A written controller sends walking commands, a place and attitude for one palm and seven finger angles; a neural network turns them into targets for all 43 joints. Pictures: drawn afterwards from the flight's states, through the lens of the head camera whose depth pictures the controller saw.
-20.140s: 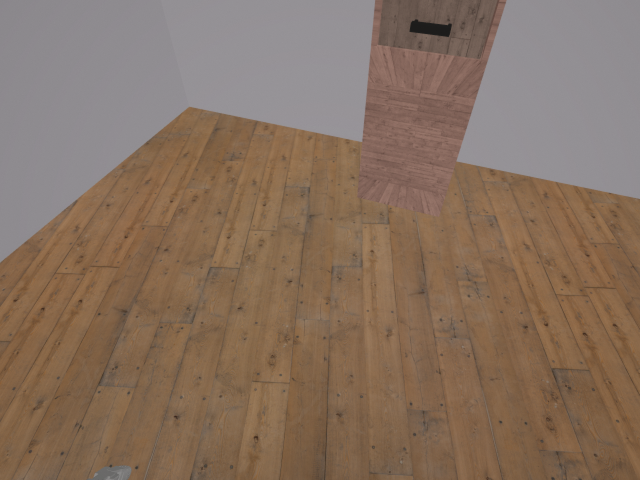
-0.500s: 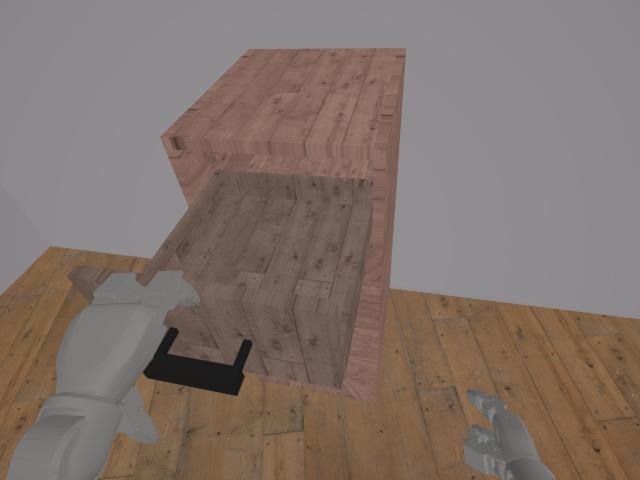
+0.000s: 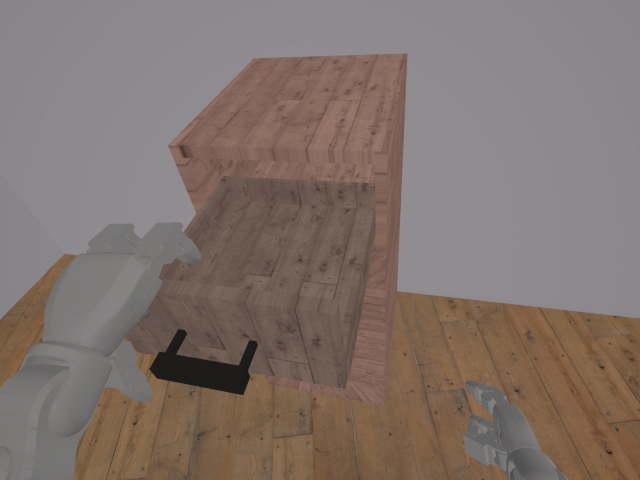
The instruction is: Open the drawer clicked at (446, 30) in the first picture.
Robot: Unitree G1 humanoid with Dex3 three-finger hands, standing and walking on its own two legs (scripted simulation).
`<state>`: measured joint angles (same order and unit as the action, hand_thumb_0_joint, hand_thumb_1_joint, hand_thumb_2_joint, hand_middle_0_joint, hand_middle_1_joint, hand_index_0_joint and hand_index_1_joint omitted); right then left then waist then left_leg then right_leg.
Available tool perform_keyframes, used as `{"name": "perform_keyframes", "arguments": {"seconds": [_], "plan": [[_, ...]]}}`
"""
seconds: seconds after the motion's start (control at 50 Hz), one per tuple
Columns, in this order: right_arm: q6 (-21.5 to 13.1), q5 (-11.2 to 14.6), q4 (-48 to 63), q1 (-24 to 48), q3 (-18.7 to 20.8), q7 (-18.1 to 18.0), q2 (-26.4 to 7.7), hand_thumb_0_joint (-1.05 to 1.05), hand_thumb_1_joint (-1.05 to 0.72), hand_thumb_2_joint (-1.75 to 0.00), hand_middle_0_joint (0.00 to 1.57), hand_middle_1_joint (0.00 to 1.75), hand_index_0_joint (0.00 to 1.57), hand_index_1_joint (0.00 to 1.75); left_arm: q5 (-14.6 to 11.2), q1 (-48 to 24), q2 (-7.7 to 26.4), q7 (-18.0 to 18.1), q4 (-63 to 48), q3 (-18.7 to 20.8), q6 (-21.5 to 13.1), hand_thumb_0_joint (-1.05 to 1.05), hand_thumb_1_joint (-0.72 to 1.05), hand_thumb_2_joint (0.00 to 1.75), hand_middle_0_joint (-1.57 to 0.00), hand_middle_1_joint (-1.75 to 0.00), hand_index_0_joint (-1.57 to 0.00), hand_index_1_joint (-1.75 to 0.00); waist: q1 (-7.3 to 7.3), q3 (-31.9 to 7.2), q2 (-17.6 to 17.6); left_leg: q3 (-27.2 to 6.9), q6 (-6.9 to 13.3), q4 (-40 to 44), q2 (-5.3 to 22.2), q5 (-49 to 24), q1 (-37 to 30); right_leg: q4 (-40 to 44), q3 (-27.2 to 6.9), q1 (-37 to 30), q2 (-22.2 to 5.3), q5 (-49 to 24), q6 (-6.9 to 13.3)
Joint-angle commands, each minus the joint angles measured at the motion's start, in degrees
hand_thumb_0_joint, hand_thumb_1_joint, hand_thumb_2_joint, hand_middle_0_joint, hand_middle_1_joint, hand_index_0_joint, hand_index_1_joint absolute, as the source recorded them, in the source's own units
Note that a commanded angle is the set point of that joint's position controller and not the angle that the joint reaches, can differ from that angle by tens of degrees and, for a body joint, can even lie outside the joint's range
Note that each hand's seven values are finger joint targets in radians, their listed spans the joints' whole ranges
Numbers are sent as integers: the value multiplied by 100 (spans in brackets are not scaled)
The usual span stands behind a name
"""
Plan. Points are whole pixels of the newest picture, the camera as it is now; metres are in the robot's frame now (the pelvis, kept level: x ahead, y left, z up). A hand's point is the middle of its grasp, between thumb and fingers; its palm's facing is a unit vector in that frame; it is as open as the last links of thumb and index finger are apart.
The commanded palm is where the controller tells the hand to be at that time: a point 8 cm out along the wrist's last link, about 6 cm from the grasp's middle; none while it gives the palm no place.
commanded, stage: lift the hand off the handle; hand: left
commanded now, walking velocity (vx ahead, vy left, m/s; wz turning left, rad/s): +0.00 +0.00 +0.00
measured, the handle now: (207, 357) +0.25 +0.21 +0.03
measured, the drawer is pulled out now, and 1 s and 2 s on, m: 0.30 0.30 0.30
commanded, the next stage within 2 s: draw the hand back to the body in 0.06 s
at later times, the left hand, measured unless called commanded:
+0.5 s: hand (134, 328) +0.20 +0.22 +0.17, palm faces +0.11 -0.06 -0.99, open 13.9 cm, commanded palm +0.17 +0.23 +0.23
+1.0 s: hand (126, 295) +0.21 +0.21 +0.21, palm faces +0.39 -0.85 -0.35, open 13.3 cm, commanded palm +0.16 +0.26 +0.23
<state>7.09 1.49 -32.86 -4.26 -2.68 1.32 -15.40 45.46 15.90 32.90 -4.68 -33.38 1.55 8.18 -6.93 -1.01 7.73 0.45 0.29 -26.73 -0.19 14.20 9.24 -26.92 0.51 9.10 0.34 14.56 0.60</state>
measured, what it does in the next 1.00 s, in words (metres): stands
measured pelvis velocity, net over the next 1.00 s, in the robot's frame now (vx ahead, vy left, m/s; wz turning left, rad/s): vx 0.02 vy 0.00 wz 0.00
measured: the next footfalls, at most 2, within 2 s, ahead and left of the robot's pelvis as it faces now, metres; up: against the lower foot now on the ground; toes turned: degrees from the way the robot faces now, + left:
none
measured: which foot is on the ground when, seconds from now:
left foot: down 0.00-1.00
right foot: down 0.00-1.00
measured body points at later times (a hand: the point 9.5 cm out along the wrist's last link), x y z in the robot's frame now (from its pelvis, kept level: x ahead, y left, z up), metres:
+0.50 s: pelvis +0.00 -0.01 +0.00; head -0.01 -0.06 +0.44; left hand +0.19 +0.22 +0.22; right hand +0.23 -0.21 -0.09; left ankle +0.01 +0.12 -0.74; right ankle +0.00 -0.11 -0.74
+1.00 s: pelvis +0.02 +0.00 +0.00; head +0.00 -0.01 +0.45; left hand +0.18 +0.25 +0.23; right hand +0.22 -0.20 -0.08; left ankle +0.01 +0.12 -0.74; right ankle +0.00 -0.11 -0.74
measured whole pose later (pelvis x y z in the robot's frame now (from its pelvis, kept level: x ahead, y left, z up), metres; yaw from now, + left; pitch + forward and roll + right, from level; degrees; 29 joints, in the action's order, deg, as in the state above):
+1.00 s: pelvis +0.02 +0.00 +0.00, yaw +0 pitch -4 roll -1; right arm -7.6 0.1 -34.2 -11.3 -2.5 -3.5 -10.7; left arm -2.7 24.7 18.3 5.1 -35.3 16.3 -9.3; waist -4.2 1.1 2.6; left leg -0.1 0.0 -27.4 0.6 16.3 7.5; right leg -25.5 1.1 6.3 1.1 15.6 0.9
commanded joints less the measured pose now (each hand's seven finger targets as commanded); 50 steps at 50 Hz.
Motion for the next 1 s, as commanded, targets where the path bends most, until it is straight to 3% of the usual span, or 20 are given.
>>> {"name": "perform_keyframes", "arguments": {"seconds": [0.0, 0.04, 0.06, 0.1, 0.14, 0.2, 0.24, 0.28, 0.34, 0.38, 0.56, 0.7, 0.74, 0.76, 0.78, 0.8, 0.82, 0.84, 0.9, 0.98], "plan": [[-323, 36, 975, 1142, 158, -41, -423, 0, -90, -90, 20, 30, 20, 30, 26, -1146, 845, 3, -613, 648, -2, 0, -50, 30, -30, -120, -30, -120, 68, -442, -622, 67, 46, 466, 10, -887, -44, 537, 60, 8, 5, -435, -8], [-393, 113, 1084, 1383, 128, -21, -423, 0, -90, -90, 20, 30, 20, 30, -94, -1168, 907, -29, -874, 753, -30, 0, -50, 30, -30, -120, -30, -120, 68, -646, -305, 36, 50, 398, 39, -899, -111, 496, -13, -73, 45, -538, 21], [-399, 31, 1093, 1137, 121, -18, -400, 0, -90, -90, 20, 30, 20, 30, -10, -1223, 908, -58, -960, 668, -91, 0, -50, 30, -30, -120, -30, -120, 36, -859, -520, 65, 55, 378, 9, -1004, -120, 436, 40, -170, -18, -603, 3], [-364, 10, 1051, 1082, 149, -57, -461, 0, -90, -90, 20, 30, 20, 30, 4, -950, 1173, -24, -757, 1000, -142, 0, -50, 30, -30, -120, -30, -120, 14, -754, -749, 95, 64, 338, -5, -1030, -47, 469, 13, -171, -26, -711, -23], [-426, 67, 1111, 1290, 119, -31, -453, 0, -90, -90, 20, 30, 20, 30, -116, -901, 1293, 31, -915, 1261, -186, 0, -50, 30, -30, -120, -30, -120, 0, -742, -467, 46, 53, 257, 24, -1006, -72, 507, -104, -128, 3, -751, 12], [-409, 11, 1098, 1021, 158, -42, -448, 0, -90, -90, 20, 30, 20, 30, -188, -585, 1321, 92, -876, 1401, -298, 0, -50, 30, -30, -120, -30, -120, -12, -710, -648, 112, 52, 193, -14, -1135, -46, 461, -23, -115, -60, -934, -36], [-475, 78, 1092, 1193, 140, -30, -453, 0, -90, -90, 20, 30, 20, 30, -332, -525, 1397, 113, -799, 1600, -307, 0, -50, 30, -30, -120, -30, -120, 19, -577, -412, 56, 32, 152, -3, -1013, -34, 524, -123, 7, -9, -793, -5], [-496, 22, 1077, 980, 182, -50, -452, 0, -90, -90, 20, 30, 20, 30, -320, -555, 1306, 108, -771, 1460, -403, 0, -50, 30, -30, -120, -30, -120, 44, -597, -570, 97, 49, 162, -22, -994, -32, 494, -4, 34, -69, -738, -44], [-587, 79, 1175, 1121, 181, -61, -479, 0, -90, -90, 20, 30, 20, 30, -462, -297, 1210, 115, -1001, 1442, -466, 0, -50, 30, -30, -120, -30, -120, 59, -632, -344, 57, 56, 92, -12, -962, -116, 534, -57, 99, -35, -757, -30], [-570, 16, 1066, 905, 207, -100, -511, 0, -90, -90, 20, 30, 20, 30, -379, -391, 1309, 96, -829, 1430, -545, 0, -50, 30, -30, -120, -30, -120, 115, -511, -656, 77, 57, 141, -21, -859, -7, 535, 25, 164, -85, -587, -66], [-650, -1, 1094, 790, 226, -165, -526, 0, -90, -90, 20, 30, 20, 30, -520, -235, 1702, 162, -823, 1949, -769, 0, -50, 30, -30, -120, -30, -120, 45, -748, -472, 49, 54, 44, -28, -1002, -47, 456, 57, 48, -114, -806, -54], [-594, 7, 1183, 711, 276, -148, -579, 0, -90, -90, 20, 30, 20, 30, -657, 408, 1586, 180, -917, 2001, -786, 0, -50, 30, -30, -120, -30, -120, 62, -547, -552, 72, 45, 41, 6, -1096, 58, 425, 140, 173, -88, -948, -83], [-639, 63, 1243, 925, 242, -136, -576, 0, -90, -90, 20, 30, 20, 30, -691, 480, 1621, 231, -1082, 2118, -759, 0, -50, 30, -30, -120, -30, -120, 45, -598, -302, 32, 32, 4, 47, -1084, -8, 441, 73, 218, -31, -933, -40], [-1064, 51, 1287, 292, 271, -291, 13, 0, -90, -90, 20, 30, 20, 30, -4407, -216, -848, 534, -1150, 1722, -1287, 0, -47, 32, -30, -118, -30, -118, 659, -222, -808, 102, 142, 110, 199, -669, -472, 514, 290, 240, 44, -808, 81], [-1272, -9, 1065, 148, 274, -411, -225, 0, -90, -90, 20, 30, 20, 30, -4482, 376, -148, 754, -687, 2112, -1469, 0, -43, 33, -29, -115, -29, -115, 538, -143, -1175, -30, 104, 203, 313, -494, -402, 486, 239, 250, 17, -573, 51], [-1354, -28, 996, 160, 301, -498, -242, 0, -90, -90, 20, 30, 20, 30, -4820, 608, -120, 879, -838, 2415, -1615, 0, -40, 34, -29, -113, -29, -113, 430, -255, -1331, 22, 109, 264, 255, -573, -396, 610, 273, 72, -1, -661, 19], [-1486, -35, 1007, 216, 290, -541, -237, 0, -90, -90, 20, 30, 20, 30, -4885, 314, 20, 963, -1348, 2480, -1787, 0, -36, 36, -29, -111, -29, -111, 379, -577, -1065, 47, 107, 259, 227, -676, -523, 595, 191, -71, -80, -714, -4], [-1621, -67, 901, 285, 279, -580, -229, 0, -90, -90, 20, 30, 20, 30, -4945, 294, 112, 1048, -1372, 2616, -1896, 0, -32, 37, -29, -109, -29, -109, 366, -489, -855, 81, 90, 239, 218, -644, -549, 620, 136, -11, -59, -698, 0], [-1793, -108, 797, 110, 248, -584, -153, 0, -90, -90, 20, 30, 20, 30, -4954, 432, -469, 1119, -1209, 2133, -2041, 0, -22, 42, -28, -102, -28, -102, 365, -217, -372, 76, 44, 411, 224, -749, -424, 620, 199, -7, -86, -692, 54], [-1893, -127, 739, 152, 256, -547, -162, 0, -90, -90, 20, 30, 20, 30, -4967, 358, -510, 1119, -1309, 2095, -2079, 0, -8, 48, -27, -93, -27, -93, 316, -62, -51, 14, 5, 489, 243, -997, -294, 588, 165, -155, -91, -876, 113]]}}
